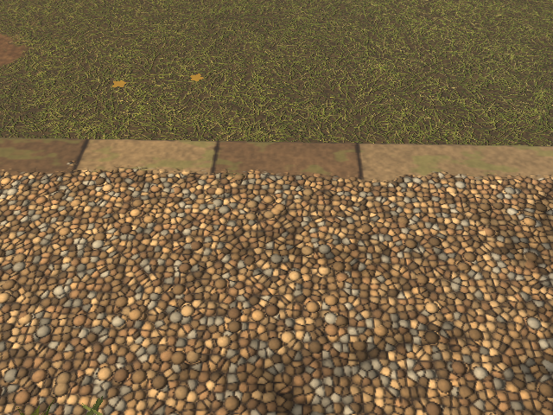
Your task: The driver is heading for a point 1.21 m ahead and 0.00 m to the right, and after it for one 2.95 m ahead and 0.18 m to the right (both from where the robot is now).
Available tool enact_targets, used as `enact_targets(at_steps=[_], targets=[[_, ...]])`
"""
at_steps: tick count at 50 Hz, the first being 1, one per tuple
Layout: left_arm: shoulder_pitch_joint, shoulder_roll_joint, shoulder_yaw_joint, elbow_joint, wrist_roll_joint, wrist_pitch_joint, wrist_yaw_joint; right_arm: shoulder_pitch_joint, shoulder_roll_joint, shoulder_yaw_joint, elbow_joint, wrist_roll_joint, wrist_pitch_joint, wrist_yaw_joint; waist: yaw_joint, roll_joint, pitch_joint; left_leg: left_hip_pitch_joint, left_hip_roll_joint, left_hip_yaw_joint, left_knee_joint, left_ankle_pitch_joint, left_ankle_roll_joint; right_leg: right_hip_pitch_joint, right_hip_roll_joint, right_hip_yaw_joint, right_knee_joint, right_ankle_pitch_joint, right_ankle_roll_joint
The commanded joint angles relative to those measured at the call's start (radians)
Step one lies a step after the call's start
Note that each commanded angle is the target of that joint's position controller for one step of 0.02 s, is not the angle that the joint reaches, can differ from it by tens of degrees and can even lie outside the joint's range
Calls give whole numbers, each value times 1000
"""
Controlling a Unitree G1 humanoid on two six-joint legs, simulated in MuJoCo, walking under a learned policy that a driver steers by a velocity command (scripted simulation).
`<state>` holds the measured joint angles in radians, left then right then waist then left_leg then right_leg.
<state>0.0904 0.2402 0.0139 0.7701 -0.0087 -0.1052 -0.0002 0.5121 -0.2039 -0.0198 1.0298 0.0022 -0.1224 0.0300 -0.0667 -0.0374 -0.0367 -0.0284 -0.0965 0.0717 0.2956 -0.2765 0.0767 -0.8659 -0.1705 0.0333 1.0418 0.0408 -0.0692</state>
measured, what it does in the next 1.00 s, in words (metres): walks ahead: right foot, then left foot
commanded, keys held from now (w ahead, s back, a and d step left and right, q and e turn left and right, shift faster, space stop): w+shift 1.00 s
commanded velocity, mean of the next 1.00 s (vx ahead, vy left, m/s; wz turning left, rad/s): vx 1.00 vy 0.00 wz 0.00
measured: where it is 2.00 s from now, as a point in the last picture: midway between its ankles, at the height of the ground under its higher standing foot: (248, 184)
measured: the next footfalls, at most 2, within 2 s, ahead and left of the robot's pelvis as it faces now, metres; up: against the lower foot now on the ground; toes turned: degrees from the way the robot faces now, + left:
right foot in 0.22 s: +0.45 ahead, -0.12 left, +0.00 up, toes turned -2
left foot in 0.72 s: +0.92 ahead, +0.11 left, +0.00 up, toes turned +1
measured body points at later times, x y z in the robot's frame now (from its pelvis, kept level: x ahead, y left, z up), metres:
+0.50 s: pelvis +0.46 -0.04 +0.00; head +0.46 -0.04 +0.45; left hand +0.40 +0.21 -0.14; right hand +0.66 -0.28 -0.08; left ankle +0.63 +0.14 -0.65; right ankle +0.41 -0.12 -0.74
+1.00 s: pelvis +0.94 +0.03 +0.00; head +0.94 +0.03 +0.45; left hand +1.13 +0.27 -0.09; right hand +0.88 -0.22 -0.14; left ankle +0.88 +0.10 -0.74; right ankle +1.09 -0.15 -0.65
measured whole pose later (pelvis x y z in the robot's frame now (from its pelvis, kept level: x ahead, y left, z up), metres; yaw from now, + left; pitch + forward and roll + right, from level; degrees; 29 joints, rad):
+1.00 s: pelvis +0.94 +0.03 +0.00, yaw +0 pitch +0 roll +2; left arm 0.11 0.26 0.02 0.76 -0.01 -0.10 0.00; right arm 0.50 -0.22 -0.03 0.97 0.00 -0.11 0.04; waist -0.07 -0.04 -0.02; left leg -0.06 -0.11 0.04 0.32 -0.26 0.08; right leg -0.78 -0.16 0.06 1.03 -0.05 -0.06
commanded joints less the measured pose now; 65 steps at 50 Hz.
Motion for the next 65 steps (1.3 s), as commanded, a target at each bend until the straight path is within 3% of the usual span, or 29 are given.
enact_targets(at_steps=[1, 7, 10, 11, 12, 13, 14, 16, 17, 20, 24, 30, 33, 35, 36, 37, 38, 39, 41, 42, 45, 49, 54, 58, 60, 61, 62, 63, 65], targets=[[-101, 25, -3, -69, -3, -22, -16, -49, -130, -10, -82, 13, -29, -23, 25, 24, 181, -246, 227, -127, -254, 192, 125, 147, 26, -56, -251, 231, 14], [-250, 60, 10, -155, -26, -43, -70, 35, -184, -17, -65, 4, 17, -40, 18, 82, 191, 165, 313, -78, -154, 663, 89, 173, 145, -115, -554, 98, -25], [134, 182, 66, -84, -46, -22, -47, -26, -230, -30, -72, -47, 53, -40, 247, 225, -72, 216, 323, -53, 342, 1282, 59, 593, 229, -144, -491, -81, -99], [391, 239, 81, -16, -32, -6, -31, -75, -194, -15, -113, -52, 52, -41, 340, 170, -238, -96, 288, -55, 693, 1029, 45, 1019, 74, 40, -397, -188, -137], [482, 314, 104, 24, -3, -15, -41, 125, 28, 40, -118, -22, 16, -6, 193, -248, -452, -571, 56, -152, 1136, 69, -11, 1454, -194, 658, -533, -721, -347], [518, 193, 83, 53, 7, -17, -35, 32, -90, 17, -113, 38, -24, -5, 255, -225, -461, -676, 50, -270, 1212, -140, 35, 1454, -181, 868, -762, -848, -287], [430, 140, 67, 60, 8, -19, -30, -141, -164, -4, -180, 76, -40, -8, 238, -194, -226, -776, 112, -229, 1223, -107, 64, 1303, -156, 685, -779, -716, -223], [271, 75, 44, 49, 29, -31, -47, -277, -120, 3, -229, 45, -46, -16, 141, 81, -38, -707, 184, -202, 1110, -4, 69, 915, -78, 441, -818, -426, -190], [223, 48, 35, 50, 40, -36, -50, -226, -100, 2, -228, 37, -29, -12, 72, 50, -22, -639, 225, -215, 1071, 32, 62, 797, -48, 371, -836, -406, -186], [190, 46, 30, 75, 2, -34, -52, -202, -59, 8, -224, 26, 20, -17, 5, 9, 85, -643, 280, -181, 972, 36, 16, 601, -15, 237, -917, -368, -185], [272, 92, 35, 99, 6, -43, -25, -410, -94, 8, -298, -4, 16, -25, 60, 22, 173, -723, 278, -115, 672, 336, -39, 557, 39, 82, -962, -152, -163], [429, 141, 37, 146, -17, -27, 1, -644, -96, 10, -379, 27, -13, 18, 138, 23, 216, -619, 186, -53, 232, 548, -25, 802, -6, -6, -1009, -47, -117], [423, 186, 48, 150, 8, 7, 8, -590, -153, -17, -395, 33, -15, 32, 70, -50, 130, -559, 104, -11, 211, 370, 14, 1032, -61, -14, -841, 459, -87], [373, 208, 54, 149, 47, 37, 9, -288, -235, -59, -334, 51, 4, 13, -107, -133, -61, -256, 49, 20, 275, 235, 66, 1050, -54, -43, -470, 852, -60], [333, 174, 39, 117, 53, 40, 14, -38, -281, -73, -267, 40, 20, -2, -210, -90, -210, 136, 167, -120, 366, 147, 92, 770, -24, -43, -117, 663, -41], [531, -40, -11, 103, 26, 7, -14, 50, -378, -99, -232, 3, 14, 5, -58, 323, -398, 539, 419, -718, 221, -367, 285, 308, 204, 28, 335, -181, 18], [502, 36, -4, 126, -29, -32, -18, 79, -274, -80, -212, 0, 7, 8, -95, 339, -451, 581, 438, -1001, -11, -554, 258, 189, 224, 159, 434, -480, -22], [332, 119, 19, 70, -66, -47, -15, 2, -204, -63, -203, 3, 3, 5, -90, 278, -238, 447, 414, -844, -32, -449, 193, 91, 162, 129, 458, -445, -51], [155, 92, 14, 13, -33, -56, -4, -150, -147, -45, -210, -16, -9, 21, -13, 11, -45, 70, 336, -568, -49, -113, 146, 155, 87, 99, 341, -334, -61], [198, 77, 17, 11, -28, -42, -7, -198, -115, -36, -209, -32, -16, 26, 56, 45, -32, -42, 308, -490, -61, -78, 149, 217, 47, 110, 298, -289, -60], [231, 36, 12, 18, -20, 6, -8, -223, -86, -24, -183, 1, -15, 27, 120, 84, 58, -224, 267, -364, -133, -56, 163, 219, -6, 78, 211, -282, -30], [22, 58, 10, -53, 11, 4, 0, -129, -129, -27, -155, -2, -16, -3, 60, 60, 162, -238, 237, -236, -184, 172, 155, 79, -13, 18, -60, -7, 25], [-190, 23, -4, -119, 4, -34, -44, 34, -144, -15, -104, 15, -4, -34, -21, 43, 212, -173, 208, -113, -188, 419, 100, 262, 104, -95, -468, 294, 14], [-164, 100, 36, -151, 3, -48, -78, 54, -212, -32, -87, 2, 42, -56, 40, 126, 107, 94, 254, -130, 3, 811, 37, 379, 224, -110, -599, 207, -24], [174, 165, 66, -62, -2, -44, -62, -30, -241, -40, -100, -23, 64, -54, 231, 177, -72, 113, 221, -93, 387, 971, -23, 680, 212, -90, -605, 276, -59], [330, 237, 67, -26, 33, -31, -50, -25, -166, -22, -136, -42, 70, -56, 238, 67, -261, -95, 163, -81, 731, 631, -49, 1004, -15, 119, -433, 589, -99], [328, 243, 60, -9, 58, -37, -71, 272, 37, 29, -86, -9, 63, -32, 99, -298, -485, -488, -52, -203, 1244, -384, -120, 1410, -308, 579, -413, 772, -371], [342, 152, 55, -18, 28, -20, -76, 273, -94, 9, -50, 12, 55, -19, 163, -158, -631, -499, 0, -327, 1293, -352, -95, 1402, -245, 633, -516, 522, -335], [158, 93, 32, -21, 6, 4, -62, -61, -170, -12, -164, 20, 62, -39, 140, 35, -290, -533, 104, -209, 1139, -256, -95, 1015, -148, 362, -608, 473, -239]])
